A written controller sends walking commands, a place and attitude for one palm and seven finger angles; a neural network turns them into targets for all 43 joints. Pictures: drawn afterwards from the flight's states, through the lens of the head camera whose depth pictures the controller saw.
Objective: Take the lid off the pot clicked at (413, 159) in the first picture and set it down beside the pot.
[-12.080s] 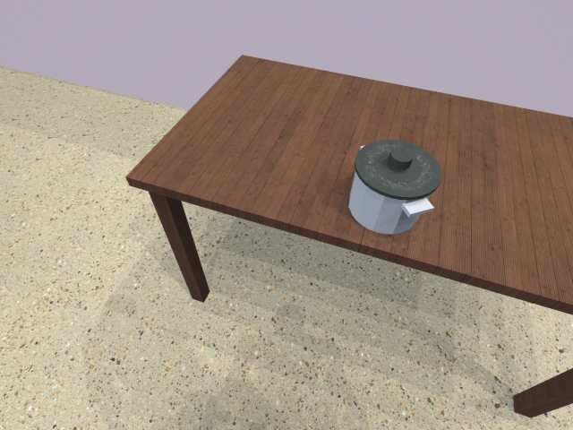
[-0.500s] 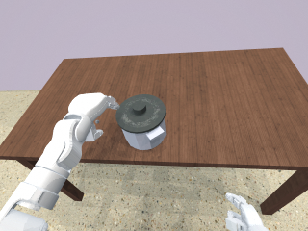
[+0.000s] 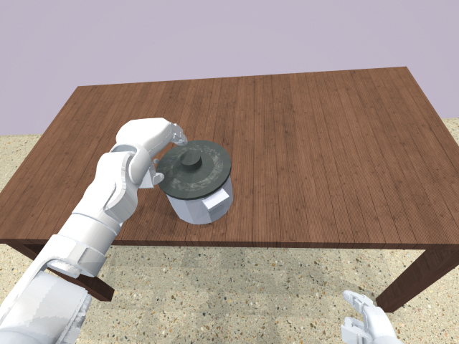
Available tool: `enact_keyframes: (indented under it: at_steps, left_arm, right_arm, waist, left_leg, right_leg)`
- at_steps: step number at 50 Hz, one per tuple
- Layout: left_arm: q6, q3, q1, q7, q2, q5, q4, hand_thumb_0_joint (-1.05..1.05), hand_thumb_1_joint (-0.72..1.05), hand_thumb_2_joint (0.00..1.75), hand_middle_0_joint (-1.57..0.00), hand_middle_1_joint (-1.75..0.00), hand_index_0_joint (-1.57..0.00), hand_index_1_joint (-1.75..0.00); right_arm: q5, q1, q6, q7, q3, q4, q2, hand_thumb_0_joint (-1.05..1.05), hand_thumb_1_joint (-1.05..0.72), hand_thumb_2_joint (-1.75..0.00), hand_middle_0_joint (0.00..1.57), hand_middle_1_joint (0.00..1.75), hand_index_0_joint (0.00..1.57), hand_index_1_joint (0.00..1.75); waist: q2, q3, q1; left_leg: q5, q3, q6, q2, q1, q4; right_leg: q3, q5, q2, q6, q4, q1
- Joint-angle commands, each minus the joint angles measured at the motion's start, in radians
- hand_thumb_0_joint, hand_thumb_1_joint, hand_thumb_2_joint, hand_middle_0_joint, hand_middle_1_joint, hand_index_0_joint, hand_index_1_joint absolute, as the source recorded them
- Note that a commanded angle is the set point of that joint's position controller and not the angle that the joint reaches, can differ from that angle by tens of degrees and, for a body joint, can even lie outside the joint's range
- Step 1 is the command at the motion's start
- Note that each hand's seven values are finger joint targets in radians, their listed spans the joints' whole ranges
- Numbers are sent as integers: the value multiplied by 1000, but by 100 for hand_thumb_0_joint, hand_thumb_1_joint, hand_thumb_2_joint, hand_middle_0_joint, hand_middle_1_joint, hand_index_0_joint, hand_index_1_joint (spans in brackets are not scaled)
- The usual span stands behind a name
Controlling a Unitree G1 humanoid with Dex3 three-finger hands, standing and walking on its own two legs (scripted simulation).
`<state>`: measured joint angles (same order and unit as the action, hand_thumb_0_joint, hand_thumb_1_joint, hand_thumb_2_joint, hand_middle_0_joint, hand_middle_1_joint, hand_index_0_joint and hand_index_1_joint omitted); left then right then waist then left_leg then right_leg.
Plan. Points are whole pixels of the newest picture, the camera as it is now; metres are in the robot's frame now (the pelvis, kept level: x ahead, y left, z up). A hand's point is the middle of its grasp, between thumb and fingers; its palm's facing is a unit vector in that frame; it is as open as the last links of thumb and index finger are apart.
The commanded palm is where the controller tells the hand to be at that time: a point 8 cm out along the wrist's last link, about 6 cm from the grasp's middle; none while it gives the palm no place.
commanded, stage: move the open hand above the knob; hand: left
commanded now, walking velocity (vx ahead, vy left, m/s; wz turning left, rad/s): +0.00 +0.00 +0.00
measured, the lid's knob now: (191, 160) +0.47 +0.11 +0.04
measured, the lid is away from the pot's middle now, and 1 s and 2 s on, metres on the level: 0.00 0.00 0.00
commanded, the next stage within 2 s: lower the open fingers around the knob in 1.44 s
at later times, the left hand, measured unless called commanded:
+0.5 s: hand (180, 148) +0.44 +0.11 +0.11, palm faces -0.25 -0.04 -0.97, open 10.1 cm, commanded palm +0.43 +0.12 +0.17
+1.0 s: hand (183, 146) +0.44 +0.10 +0.11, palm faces -0.24 -0.03 -0.97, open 10.1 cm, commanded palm +0.42 +0.10 +0.17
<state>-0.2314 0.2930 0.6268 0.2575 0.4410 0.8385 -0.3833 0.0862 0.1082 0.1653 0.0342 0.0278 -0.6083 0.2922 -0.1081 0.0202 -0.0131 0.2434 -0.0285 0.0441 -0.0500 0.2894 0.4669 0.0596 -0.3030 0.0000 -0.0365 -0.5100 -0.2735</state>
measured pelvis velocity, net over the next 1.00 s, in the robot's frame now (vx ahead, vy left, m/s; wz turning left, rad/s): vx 0.00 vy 0.02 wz -0.01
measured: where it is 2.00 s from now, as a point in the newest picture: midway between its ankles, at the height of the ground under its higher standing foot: outside the picture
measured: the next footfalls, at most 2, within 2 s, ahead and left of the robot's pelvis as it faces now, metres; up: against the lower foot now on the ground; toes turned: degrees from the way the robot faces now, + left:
none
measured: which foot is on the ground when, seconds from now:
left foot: down 0.00-1.00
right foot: down 0.00-1.00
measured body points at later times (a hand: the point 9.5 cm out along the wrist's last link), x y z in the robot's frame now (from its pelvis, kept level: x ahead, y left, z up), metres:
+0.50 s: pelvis +0.00 +0.02 +0.00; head +0.02 -0.03 +0.45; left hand +0.45 +0.11 +0.17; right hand +0.12 -0.23 -0.14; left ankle +0.00 +0.09 -0.74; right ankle -0.03 -0.09 -0.74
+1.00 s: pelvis +0.00 +0.02 +0.00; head +0.02 -0.02 +0.45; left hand +0.45 +0.10 +0.17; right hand +0.12 -0.22 -0.14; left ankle +0.00 +0.09 -0.74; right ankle -0.03 -0.09 -0.74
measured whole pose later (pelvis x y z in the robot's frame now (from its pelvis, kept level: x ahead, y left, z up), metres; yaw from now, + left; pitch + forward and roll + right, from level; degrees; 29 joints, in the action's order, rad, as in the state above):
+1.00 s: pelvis +0.00 +0.02 +0.00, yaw -1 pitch +6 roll +1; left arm -0.31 0.39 0.90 0.18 0.26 0.87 -0.74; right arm 0.07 0.17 0.18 0.04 0.01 -0.67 0.27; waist -0.10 0.07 -0.04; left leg 0.23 -0.05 0.07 -0.07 0.33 0.45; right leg 0.04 -0.29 -0.02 -0.01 -0.51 -0.32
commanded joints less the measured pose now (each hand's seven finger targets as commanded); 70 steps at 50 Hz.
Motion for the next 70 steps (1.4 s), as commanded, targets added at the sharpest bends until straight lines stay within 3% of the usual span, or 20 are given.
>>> enact_keyframes:
  at_steps: [1, 3, 4, 7, 11, 15, 19, 21, 23, 26, 28, 30, 33, 37, 48, 55, 59, 63, 66, 70]
  left_arm:
    - [-27, -99, 400, -47, 145, 20, 93, 0, -27, 137, -83, -8, -83, -8]
    - [-28, -101, 453, -46, 171, 29, 138, 0, -27, 137, -83, -8, -83, -8]
    - [-31, -56, 495, -41, 127, 30, 157, 0, -27, 137, -83, -8, -83, -8]
    - [-32, -118, 596, -49, 211, 37, 97, 0, -27, 137, -83, -8, -83, -8]
    - [-24, -136, 613, -68, 202, 31, 43, 0, -27, 137, -83, -8, -83, -8]
    - [-58, -12, 600, -75, 43, 36, -118, 0, -27, 137, -83, -8, -83, -8]
    - [-64, 23, 757, -69, 20, 39, -66, 0, -27, 137, -83, -8, -83, -8]
    - [-42, -42, 805, -73, 90, 38, -17, 0, -27, 137, -83, -8, -83, -8]
    - [-33, -89, 774, -88, 139, 43, -77, 0, -27, 137, -83, -8, -83, -8]
    - [-47, -88, 675, -107, 95, 46, -266, 0, -27, 137, -83, -8, -83, -8]
    - [-60, -45, 688, -118, 49, 55, -286, 0, -27, 137, -83, -8, -83, -8]
    - [-66, 3, 714, -117, -6, 53, -210, 0, -27, 137, -83, -8, -83, -8]
    - [-61, -19, 744, -101, 31, 43, -135, 0, -27, 137, -83, -8, -83, -8]
    - [-52, -40, 804, -104, 66, 53, -139, 0, -27, 137, -83, -8, -83, -8]
    - [-75, 40, 735, -116, -66, 48, -170, 0, -27, 137, -83, -8, -83, -8]
    - [-89, -37, 802, -134, 42, 59, -138, 0, -27, 137, -83, -8, -83, -8]
    - [-103, 14, 730, -131, -25, 67, -206, 0, -27, 137, -83, -8, -83, -8]
    - [-113, -34, 690, -116, 26, 51, -183, 0, -27, 137, -83, -8, -83, -8]
    - [-102, 49, 763, -87, -52, 47, -74, 0, -27, 137, -83, -8, -83, -8]
    - [-89, -31, 743, -82, 61, 47, -133, 0, -27, 137, -83, -8, -83, -8]
  right_arm:
    - [10, -96, -32, 9, -33, 139, 80, 0, -90, -90, 20, 30, 20, 30]
    - [8, -108, -30, 10, -33, 147, 79, 0, -90, -90, 20, 30, 20, 30]
    - [7, -113, -29, 11, -33, 151, 73, 0, -90, -90, 20, 30, 20, 30]
    - [6, -88, -20, -2, -31, 122, 82, 0, -90, -90, 20, 30, 20, 30]
    - [1, -66, -28, -11, -31, 110, 79, 0, -90, -90, 20, 30, 20, 30]
    - [9, -50, -16, 0, -32, 88, 75, 0, -90, -90, 20, 30, 20, 30]
    - [4, -53, -12, -1, -43, 93, 75, 0, -90, -90, 20, 30, 20, 30]
    - [-5, -36, -20, -6, -47, 94, 77, 0, -90, -90, 20, 30, 20, 30]
    - [-6, -23, -26, -14, -40, 83, 77, 0, -90, -90, 20, 30, 20, 30]
    - [-2, 2, -23, -17, -32, 60, 75, 0, -90, -90, 20, 30, 20, 30]
    - [-1, -9, -21, -10, -32, 61, 78, 0, -90, -90, 20, 30, 20, 30]
    - [-4, -20, -22, -2, -41, 78, 74, 0, -90, -90, 20, 30, 20, 30]
    - [-6, -27, -22, 0, -47, 92, 78, 0, -90, -90, 20, 30, 20, 30]
    - [-6, -6, -27, -11, -48, 74, 77, 0, -90, -90, 20, 30, 20, 30]
    - [-9, -17, -20, 10, -50, 70, 69, 0, -90, -90, 20, 30, 20, 30]
    - [-10, -38, -20, -6, -38, 73, 68, 0, -90, -90, 20, 30, 20, 30]
    - [-5, -45, -17, -4, -34, 70, 59, 0, -90, -90, 20, 30, 20, 30]
    - [-4, -71, -11, -5, -31, 88, 70, 0, -90, -90, 20, 30, 20, 30]
    - [-1, -85, -11, -6, -35, 110, 55, 0, -90, -90, 20, 30, 20, 30]
    - [1, -67, -13, -26, -25, 92, 64, 0, -90, -90, 20, 30, 20, 30]
  waist:
    - [168, 347, -4]
    - [136, 404, -2]
    - [126, 416, -12]
    - [169, 396, -23]
    - [160, 419, -12]
    - [162, 344, -29]
    - [126, 409, -52]
    - [132, 467, -47]
    - [137, 485, -33]
    - [205, 358, -24]
    - [178, 331, -23]
    - [139, 383, -28]
    - [142, 444, -35]
    - [148, 415, -44]
    - [153, 430, -39]
    - [165, 445, -22]
    - [178, 402, -26]
    - [190, 417, -12]
    - [189, 431, -34]
    - [192, 396, -28]
  left_leg:
    - [-326, 37, 19, 2, -113, 5]
    - [-351, 37, 21, -2, -137, 9]
    - [-361, 39, 25, -5, -152, 15]
    - [-315, 39, 27, 1, -123, 6]
    - [-336, 47, 27, 4, -134, 3]
    - [-295, 43, 16, 10, -115, -13]
    - [-304, 54, 22, 9, -175, -6]
    - [-337, 68, 26, 15, -202, 2]
    - [-355, 68, 25, 13, -204, -6]
    - [-299, 55, 18, 19, -105, -32]
    - [-275, 53, 11, 24, -104, -47]
    - [-318, 56, 14, 24, -158, -35]
    - [-359, 63, 22, 23, -192, -20]
    - [-330, 64, 26, 25, -195, -25]
    - [-408, 74, 11, 32, -222, -15]
    - [-354, 60, 20, 22, -190, -27]
    - [-361, 55, 18, 25, -167, -25]
    - [-335, 36, 21, 16, -139, -24]
    - [-353, 43, 30, 12, -155, -13]
    - [-289, 36, 33, 6, -136, -26]
  right_leg:
    - [-58, 477, -21, 12, 31, 126]
    - [-62, 505, -22, 13, 17, 153]
    - [-61, 515, -24, 14, 17, 143]
    - [-64, 483, -20, 16, 27, 140]
    - [-59, 479, -21, 10, 22, 139]
    - [-36, 403, -13, 11, 26, 60]
    - [-40, 385, -12, 7, 28, 44]
    - [-44, 400, -11, 2, 28, 68]
    - [-45, 418, -9, 3, 21, 95]
    - [-32, 373, -8, 3, 35, 66]
    - [-25, 336, -6, 1, 30, 37]
    - [-30, 356, -9, 0, 29, 32]
    - [-39, 401, -11, 2, 30, 68]
    - [-37, 368, -5, 1, 41, 39]
    - [-22, 386, -3, -1, 25, 14]
    - [-38, 409, -6, -4, 27, 79]
    - [-34, 415, -6, -1, 27, 63]
    - [-50, 454, -14, 3, 32, 118]
    - [-49, 477, -18, 2, 37, 113]
    - [-60, 442, -16, 8, 49, 120]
